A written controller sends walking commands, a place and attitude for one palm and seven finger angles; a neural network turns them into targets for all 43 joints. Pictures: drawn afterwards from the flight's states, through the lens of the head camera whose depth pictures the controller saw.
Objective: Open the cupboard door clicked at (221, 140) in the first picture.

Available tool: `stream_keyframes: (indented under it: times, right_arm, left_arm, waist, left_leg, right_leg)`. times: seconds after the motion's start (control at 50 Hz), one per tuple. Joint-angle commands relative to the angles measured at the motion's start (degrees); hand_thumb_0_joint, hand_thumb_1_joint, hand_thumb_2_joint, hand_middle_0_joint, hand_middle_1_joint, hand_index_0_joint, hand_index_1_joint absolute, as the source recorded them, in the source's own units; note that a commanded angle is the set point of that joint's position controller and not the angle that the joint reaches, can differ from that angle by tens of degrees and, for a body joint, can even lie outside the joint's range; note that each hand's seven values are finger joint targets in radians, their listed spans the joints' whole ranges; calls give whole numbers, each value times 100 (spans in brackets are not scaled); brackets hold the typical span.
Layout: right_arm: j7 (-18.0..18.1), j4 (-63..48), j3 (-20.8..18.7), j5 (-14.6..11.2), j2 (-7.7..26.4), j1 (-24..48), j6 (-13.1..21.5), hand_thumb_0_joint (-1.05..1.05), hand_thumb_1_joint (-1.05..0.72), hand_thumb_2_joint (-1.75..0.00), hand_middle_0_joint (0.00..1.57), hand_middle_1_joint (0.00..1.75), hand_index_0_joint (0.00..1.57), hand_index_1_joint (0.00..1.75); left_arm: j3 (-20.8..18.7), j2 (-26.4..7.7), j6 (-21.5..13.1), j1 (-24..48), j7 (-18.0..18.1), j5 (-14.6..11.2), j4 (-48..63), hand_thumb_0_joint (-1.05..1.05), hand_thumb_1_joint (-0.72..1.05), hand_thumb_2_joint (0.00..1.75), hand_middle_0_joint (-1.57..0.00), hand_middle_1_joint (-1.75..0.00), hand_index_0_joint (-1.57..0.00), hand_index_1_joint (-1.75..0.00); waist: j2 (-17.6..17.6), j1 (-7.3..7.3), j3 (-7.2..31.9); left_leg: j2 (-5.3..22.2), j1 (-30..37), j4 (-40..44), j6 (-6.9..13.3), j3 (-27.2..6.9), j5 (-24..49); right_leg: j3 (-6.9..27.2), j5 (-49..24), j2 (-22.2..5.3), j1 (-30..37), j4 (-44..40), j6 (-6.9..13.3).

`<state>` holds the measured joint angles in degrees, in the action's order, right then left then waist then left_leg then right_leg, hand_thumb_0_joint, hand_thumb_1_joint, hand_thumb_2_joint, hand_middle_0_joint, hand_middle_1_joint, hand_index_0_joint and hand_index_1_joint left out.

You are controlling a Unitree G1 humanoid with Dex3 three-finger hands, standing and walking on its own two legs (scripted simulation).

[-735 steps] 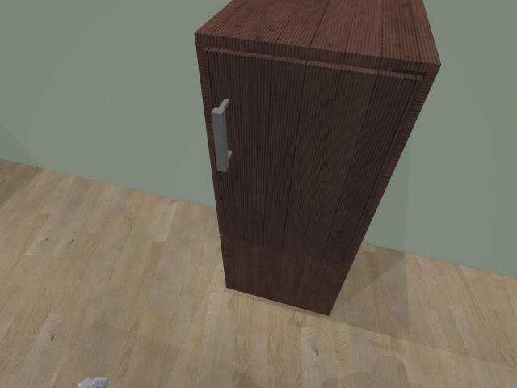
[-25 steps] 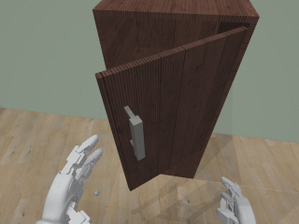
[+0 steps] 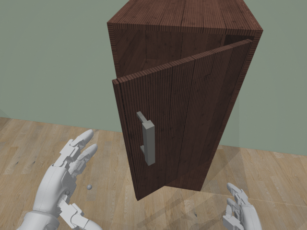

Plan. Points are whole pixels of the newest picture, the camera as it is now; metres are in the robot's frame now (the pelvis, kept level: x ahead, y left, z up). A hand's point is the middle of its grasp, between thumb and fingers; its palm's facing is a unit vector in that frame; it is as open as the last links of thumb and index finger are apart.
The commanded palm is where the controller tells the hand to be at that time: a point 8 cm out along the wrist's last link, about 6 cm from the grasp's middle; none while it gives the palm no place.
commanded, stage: draw the hand back to the body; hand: left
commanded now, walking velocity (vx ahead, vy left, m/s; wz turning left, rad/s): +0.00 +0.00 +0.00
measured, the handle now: (145, 139) +0.32 +0.05 +0.10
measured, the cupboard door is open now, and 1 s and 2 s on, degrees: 39 39 39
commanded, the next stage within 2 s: step back with the hand held close in 1.16 s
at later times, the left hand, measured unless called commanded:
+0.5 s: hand (51, 158) +0.21 +0.23 +0.16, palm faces +0.34 -0.87 -0.37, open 12.5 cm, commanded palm +0.16 +0.27 +0.18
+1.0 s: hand (41, 142) +0.23 +0.24 +0.19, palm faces +0.43 -0.81 -0.39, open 7.6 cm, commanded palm +0.18 +0.29 +0.21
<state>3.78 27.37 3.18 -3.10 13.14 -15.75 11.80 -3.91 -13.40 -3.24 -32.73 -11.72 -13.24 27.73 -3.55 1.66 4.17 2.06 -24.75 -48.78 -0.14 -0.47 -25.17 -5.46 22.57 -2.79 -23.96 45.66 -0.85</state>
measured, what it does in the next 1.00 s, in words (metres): stands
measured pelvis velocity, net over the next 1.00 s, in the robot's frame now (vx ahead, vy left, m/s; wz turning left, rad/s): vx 0.03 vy -0.01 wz -0.02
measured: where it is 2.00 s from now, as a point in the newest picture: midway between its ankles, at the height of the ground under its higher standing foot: outside the picture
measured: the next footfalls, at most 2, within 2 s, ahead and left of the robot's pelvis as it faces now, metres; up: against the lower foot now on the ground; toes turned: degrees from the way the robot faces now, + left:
none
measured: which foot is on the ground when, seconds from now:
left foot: down 0.00-1.00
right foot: down 0.00-1.00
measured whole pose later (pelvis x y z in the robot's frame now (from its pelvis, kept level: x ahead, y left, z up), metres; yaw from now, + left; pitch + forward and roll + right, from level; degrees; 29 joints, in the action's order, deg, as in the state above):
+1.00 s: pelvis +0.03 -0.01 +0.04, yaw -1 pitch -4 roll +0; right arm 4.4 36.0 1.0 -0.2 13.2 -10.3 5.8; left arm -17.8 -18.0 -2.7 -26.8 6.8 -3.4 23.8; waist -3.9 4.3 -1.5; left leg 2.0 -3.8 -24.1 -0.8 1.6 -16.1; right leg -4.3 14.5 -1.7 -4.8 23.6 -0.5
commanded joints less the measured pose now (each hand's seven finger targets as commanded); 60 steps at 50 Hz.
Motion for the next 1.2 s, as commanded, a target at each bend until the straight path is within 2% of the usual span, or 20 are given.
stream_keyframes:
  times: [0.0, 0.06, 0.08, 0.1, 0.12, 0.16, 0.28, 0.32, 0.38, 0.52, 0.54, 0.58, 0.7, 0.76, 0.82, 0.86, 0.92, 0.98, 1.04, 1.18]
  right_arm:
    - [94, -982, -254, 8, 583, 789, 498, 0, -90, -90, 20, 30, 20, 30]
    - [118, -903, -236, -9, 590, 802, 541, 0, -90, -90, 20, 30, 20, 30]
    - [275, -927, -236, 91, 498, 819, 447, 0, -90, -90, 20, 30, 20, 30]
    - [318, -916, -184, 165, 389, 827, 425, 0, -90, -90, 20, 30, 20, 30]
    - [311, -859, -186, 178, 386, 771, 386, 0, -90, -90, 20, 30, 20, 30]
    - [277, -743, -182, 198, 440, 777, 304, 0, -90, -90, 20, 30, 20, 30]
    - [277, -486, -225, 276, 512, 926, 261, 0, -90, -90, 20, 30, 20, 30]
    - [279, -428, -230, 289, 502, 972, 231, 0, -90, -90, 20, 30, 20, 30]
    - [273, -302, -246, 306, 529, 1033, 219, 0, -90, -90, 20, 30, 20, 30]
    - [200, -168, -291, 321, 508, 1114, 65, 0, -90, -90, 20, 30, 20, 30]
    - [189, -156, -307, 319, 516, 1124, 41, 0, -90, -90, 20, 30, 20, 30]
    - [191, -127, -337, 318, 542, 1160, -15, 0, -90, -90, 20, 30, 20, 30]
    - [162, -93, -363, 319, 524, 1175, -153, 0, -90, -90, 20, 30, 20, 30]
    - [157, -67, -388, 316, 536, 1183, -185, 0, -90, -90, 20, 30, 20, 30]
    - [123, -53, -405, 312, 545, 1194, -220, 0, -90, -90, 20, 30, 20, 30]
    - [104, -56, -426, 309, 575, 1207, -243, 0, -90, -90, 20, 30, 20, 30]
    - [107, -70, -445, 314, 571, 1227, -273, 0, -90, -90, 20, 30, 20, 30]
    - [145, -52, -449, 315, 570, 1273, -255, 0, -90, -90, 20, 30, 20, 30]
    - [143, -65, -428, 309, 521, 1270, -240, 0, -90, -90, 20, 30, 20, 30]
    - [170, 23, -439, 289, 537, 1325, -205, 0, -90, -90, 20, 30, 20, 30]
  left_arm:
    - [-715, -680, -252, 520, -3, -145, 1299, 0, -43, 33, -15, -30, -15, -30]
    - [-969, -785, -172, 611, -76, -258, 1234, 0, -32, 37, -16, -30, -16, -30]
    - [-1129, -1554, -228, 721, 830, 612, 1679, 0, -29, 39, -16, -30, -16, -30]
    - [-819, -945, -162, 418, 1198, 705, 1530, 0, -26, 40, -16, -30, -16, -30]
    - [-714, -737, -87, 190, 1356, 748, 1298, 0, -22, 42, -16, -30, -16, -30]
    - [-718, -807, -107, 341, 1577, 913, 1443, 0, -15, 45, -16, -30, -16, -30]
    - [-946, -1079, -231, 480, 1903, 1122, 1355, 0, 6, 54, -17, -30, -17, -30]
    - [-1031, -1091, -245, 505, 1947, 1122, 1301, 0, 13, 57, -17, -30, -17, -30]
    - [-1277, -1307, -301, 647, 2010, 1159, 1355, 0, 23, 62, -18, -30, -18, -30]
    - [-1529, -1253, -290, 570, 1997, 1106, 1056, 0, 48, 72, -19, -30, -19, -30]
    - [-1617, -1305, -297, 613, 1992, 1099, 1040, 0, 51, 74, -19, -30, -19, -30]
    - [-1799, -1443, -294, 666, 2001, 1105, 980, 0, 58, 76, -19, -30, -19, -30]
    - [-2092, -1579, -306, 960, 1998, 1047, 966, 0, 80, 86, -20, -30, -20, -30]
    - [-2273, -1691, -323, 1123, 2007, 1018, 921, 0, 90, 90, -20, -30, -20, -30]
    - [-2016, -1406, -288, 936, 1957, 1012, 711, 0, 90, 90, -20, -30, -20, -30]
    - [-1970, -1392, -283, 967, 1939, 1019, 720, 0, 90, 90, -20, -30, -20, -30]
    - [-2053, -1499, -301, 943, 1949, 1022, 737, 0, 90, 90, -20, -30, -20, -30]
    - [-2237, -1752, -348, 1048, 1978, 1043, 891, 0, 90, 90, -20, -30, -20, -30]
    - [-2189, -1647, -371, 995, 1982, 1021, 910, 0, 90, 90, -20, -30, -20, -30]
    - [-2124, -1578, -388, 1085, 1975, 1021, 553, 0, 90, 90, -20, -30, -20, -30]
  waist:
    - [251, 40, 126]
    - [181, 71, 150]
    - [229, 295, 33]
    - [237, 167, -298]
    - [316, 140, -398]
    - [-63, 137, -261]
    - [22, 153, -132]
    - [109, 159, -120]
    - [-59, 204, 24]
    - [89, 237, -98]
    - [198, 243, -58]
    - [95, 275, -28]
    - [-68, 259, -21]
    - [11, 259, 46]
    - [42, 236, -83]
    - [116, 223, -50]
    - [217, 247, -5]
    - [-7, 280, 77]
    - [104, 270, 37]
    - [-12, 241, -392]
  left_leg:
    - [-226, 89, 1186, 109, -167, 634]
    - [-225, 223, 1273, 94, -157, 805]
    - [-170, 208, 1539, 74, -67, 713]
    - [-197, 253, 1606, 53, -44, 660]
    - [-184, 268, 1642, 39, -57, 662]
    - [-165, 526, 1750, 43, -39, 974]
    - [-130, 1030, 2155, 61, -24, 1406]
    - [-121, 1149, 2288, 77, -16, 1517]
    - [-121, 1370, 2391, 67, 8, 1881]
    - [-78, 1638, 2574, 52, 44, 2654]
    - [-76, 1676, 2584, 55, 50, 2738]
    - [-70, 1750, 2604, 56, 83, 2915]
    - [-74, 1938, 2641, 54, 136, 3174]
    - [-83, 2004, 2651, 74, 168, 3173]
    - [-65, 2025, 2678, 84, 183, 3240]
    - [-76, 2036, 2680, 100, 200, 3160]
    - [-91, 2020, 2714, 112, 190, 3052]
    - [-117, 2059, 2704, 109, 207, 2955]
    - [-130, 2032, 2721, 110, 203, 2850]
    - [-126, 1959, 2814, 113, 220, 2288]
  right_leg:
    - [85, -299, 294, 283, -1036, 136]
    - [55, -520, 317, 433, -1113, 139]
    - [303, -433, 239, 687, -1404, 200]
    - [271, -343, 216, 583, -1549, 190]
    - [232, -334, 203, 569, -1575, 179]
    - [193, -674, 194, 805, -1599, 193]
    - [162, -1086, 196, 1306, -1856, 194]
    - [161, -1199, 188, 1437, -1926, 181]
    - [169, -1513, 181, 1693, -2002, 202]
    - [140, -2098, 203, 1934, -2131, 166]
    - [139, -2179, 211, 1985, -2148, 161]
    - [166, -2312, 210, 2077, -2190, 170]
    - [197, -2555, 203, 2125, -2285, 151]
    - [209, -2618, 211, 2167, -2331, 140]
    - [188, -2622, 205, 2098, -2369, 111]
    - [198, -2617, 212, 2108, -2402, 100]
    - [207, -2597, 210, 2172, -2409, 107]
    - [249, -2600, 200, 2221, -2435, 130]
    - [240, -2510, 213, 2189, -2467, 122]
    - [260, -1960, 219, 1933, -2669, 124]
